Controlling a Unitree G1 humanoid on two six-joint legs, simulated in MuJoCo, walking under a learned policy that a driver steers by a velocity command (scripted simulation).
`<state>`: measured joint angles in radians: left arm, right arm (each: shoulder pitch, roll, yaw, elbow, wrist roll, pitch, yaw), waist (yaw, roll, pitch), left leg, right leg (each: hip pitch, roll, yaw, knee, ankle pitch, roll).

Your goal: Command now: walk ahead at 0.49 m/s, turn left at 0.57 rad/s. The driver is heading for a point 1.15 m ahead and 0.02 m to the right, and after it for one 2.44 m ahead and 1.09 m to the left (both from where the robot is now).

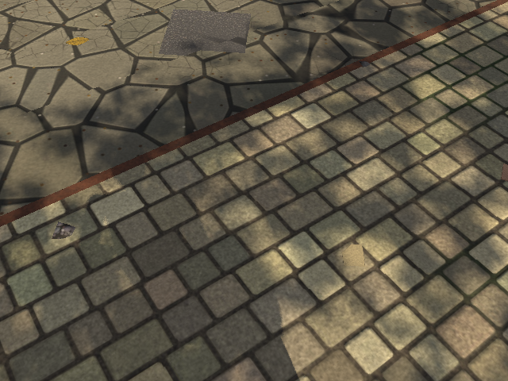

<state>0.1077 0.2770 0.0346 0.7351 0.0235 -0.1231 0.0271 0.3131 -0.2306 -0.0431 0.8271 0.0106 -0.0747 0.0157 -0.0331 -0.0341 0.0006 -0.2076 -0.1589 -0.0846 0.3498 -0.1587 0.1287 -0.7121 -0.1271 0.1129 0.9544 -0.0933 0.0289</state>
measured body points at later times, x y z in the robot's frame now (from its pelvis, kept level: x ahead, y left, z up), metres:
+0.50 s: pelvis +0.27 -0.05 +0.01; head +0.29 -0.05 +0.45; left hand +0.25 +0.22 -0.12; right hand +0.47 -0.27 -0.10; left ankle +0.35 +0.13 -0.68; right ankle +0.26 -0.15 -0.74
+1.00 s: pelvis +0.52 +0.06 +0.01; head +0.53 +0.08 +0.45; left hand +0.62 +0.35 -0.10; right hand +0.60 -0.20 -0.11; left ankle +0.48 +0.14 -0.74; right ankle +0.65 -0.10 -0.67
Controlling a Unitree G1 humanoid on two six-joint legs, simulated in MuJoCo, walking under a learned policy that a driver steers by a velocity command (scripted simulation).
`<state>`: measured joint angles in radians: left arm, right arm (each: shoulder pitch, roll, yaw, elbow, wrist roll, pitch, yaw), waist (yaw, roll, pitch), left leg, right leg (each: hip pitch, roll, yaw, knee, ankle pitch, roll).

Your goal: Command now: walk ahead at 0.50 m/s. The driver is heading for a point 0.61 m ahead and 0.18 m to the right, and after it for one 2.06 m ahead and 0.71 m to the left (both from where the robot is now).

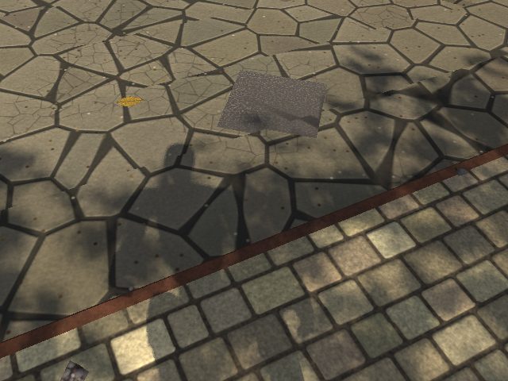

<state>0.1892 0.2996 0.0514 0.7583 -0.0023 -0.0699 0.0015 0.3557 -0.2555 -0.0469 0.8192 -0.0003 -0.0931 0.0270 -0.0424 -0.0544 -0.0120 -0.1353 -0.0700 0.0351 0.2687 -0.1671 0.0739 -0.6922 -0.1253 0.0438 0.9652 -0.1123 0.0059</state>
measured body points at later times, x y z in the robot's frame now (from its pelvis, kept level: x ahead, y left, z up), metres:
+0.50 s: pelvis +0.21 -0.06 -0.01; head +0.24 -0.07 +0.44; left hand +0.34 +0.19 -0.12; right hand +0.30 -0.33 -0.14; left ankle +0.23 +0.10 -0.71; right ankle +0.28 -0.15 -0.75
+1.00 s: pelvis +0.33 -0.04 +0.00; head +0.34 -0.03 +0.45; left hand +0.51 +0.19 -0.13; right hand +0.27 -0.31 -0.13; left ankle +0.24 +0.08 -0.75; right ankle +0.45 -0.23 -0.68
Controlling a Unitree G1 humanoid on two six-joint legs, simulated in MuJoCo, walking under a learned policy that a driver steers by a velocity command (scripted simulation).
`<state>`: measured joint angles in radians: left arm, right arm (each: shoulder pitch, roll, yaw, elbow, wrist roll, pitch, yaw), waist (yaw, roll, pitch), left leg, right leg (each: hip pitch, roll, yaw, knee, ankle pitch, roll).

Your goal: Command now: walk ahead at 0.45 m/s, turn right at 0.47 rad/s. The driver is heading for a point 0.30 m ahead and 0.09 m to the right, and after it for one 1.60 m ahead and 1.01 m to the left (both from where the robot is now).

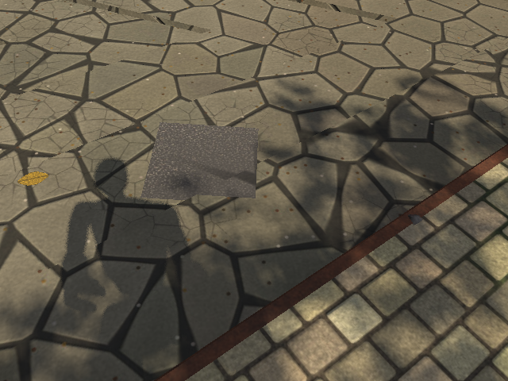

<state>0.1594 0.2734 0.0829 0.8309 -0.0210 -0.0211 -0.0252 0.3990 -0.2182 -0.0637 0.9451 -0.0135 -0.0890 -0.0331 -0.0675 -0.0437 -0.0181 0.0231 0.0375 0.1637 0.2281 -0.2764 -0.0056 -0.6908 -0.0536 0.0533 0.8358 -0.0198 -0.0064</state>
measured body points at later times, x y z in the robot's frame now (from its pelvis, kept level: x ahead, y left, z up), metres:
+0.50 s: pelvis +0.20 -0.08 +0.00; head +0.23 -0.09 +0.45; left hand +0.33 +0.17 -0.13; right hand +0.28 -0.36 -0.13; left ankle +0.30 +0.08 -0.68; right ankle +0.20 -0.15 -0.75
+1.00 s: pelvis +0.27 -0.05 +0.00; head +0.32 -0.01 +0.44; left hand +0.36 +0.27 -0.13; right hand +0.48 -0.30 -0.09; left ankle +0.29 +0.04 -0.75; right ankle +0.33 -0.21 -0.68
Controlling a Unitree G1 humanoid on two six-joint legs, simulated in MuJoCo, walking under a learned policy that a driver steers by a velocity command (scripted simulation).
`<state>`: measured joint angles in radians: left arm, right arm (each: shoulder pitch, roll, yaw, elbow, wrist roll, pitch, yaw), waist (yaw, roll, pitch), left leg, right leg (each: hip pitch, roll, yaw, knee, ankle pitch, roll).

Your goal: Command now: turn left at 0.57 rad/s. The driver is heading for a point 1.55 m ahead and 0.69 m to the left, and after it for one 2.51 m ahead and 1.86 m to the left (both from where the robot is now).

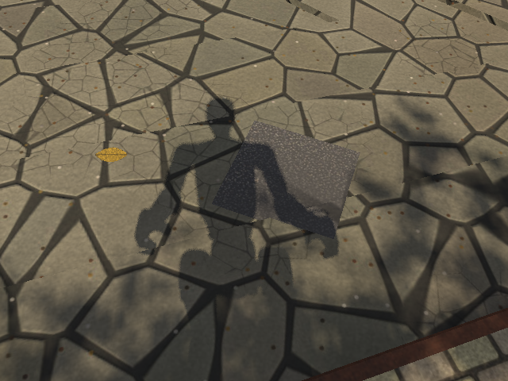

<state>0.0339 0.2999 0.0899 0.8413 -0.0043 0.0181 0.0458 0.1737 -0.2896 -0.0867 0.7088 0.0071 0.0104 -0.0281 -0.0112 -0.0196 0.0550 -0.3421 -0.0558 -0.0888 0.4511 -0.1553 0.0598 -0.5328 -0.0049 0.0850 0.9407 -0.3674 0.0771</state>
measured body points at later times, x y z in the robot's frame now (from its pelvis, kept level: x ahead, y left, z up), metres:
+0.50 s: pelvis +0.01 -0.04 +0.00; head +0.05 -0.04 +0.45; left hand +0.03 +0.27 -0.11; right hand +0.24 -0.26 -0.10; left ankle -0.03 +0.10 -0.69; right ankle +0.04 -0.16 -0.74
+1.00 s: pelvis +0.12 +0.07 +0.00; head +0.13 +0.10 +0.45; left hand +0.17 +0.40 -0.10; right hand +0.30 -0.16 -0.10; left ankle -0.04 +0.09 -0.74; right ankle +0.34 +0.03 -0.70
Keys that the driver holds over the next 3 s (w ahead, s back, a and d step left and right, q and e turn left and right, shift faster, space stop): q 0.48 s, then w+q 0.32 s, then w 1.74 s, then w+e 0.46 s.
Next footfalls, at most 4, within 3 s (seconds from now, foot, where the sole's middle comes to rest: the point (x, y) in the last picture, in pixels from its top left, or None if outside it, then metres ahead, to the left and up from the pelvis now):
0.20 right None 0.08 -0.15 -0.78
0.64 left None -0.01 0.11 -0.78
1.10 right None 0.41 0.08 -0.79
1.62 left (66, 333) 0.56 0.48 -0.82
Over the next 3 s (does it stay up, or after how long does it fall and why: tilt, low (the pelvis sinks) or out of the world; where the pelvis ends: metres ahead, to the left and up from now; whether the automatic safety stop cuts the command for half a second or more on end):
stays up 1.08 0.66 -0.07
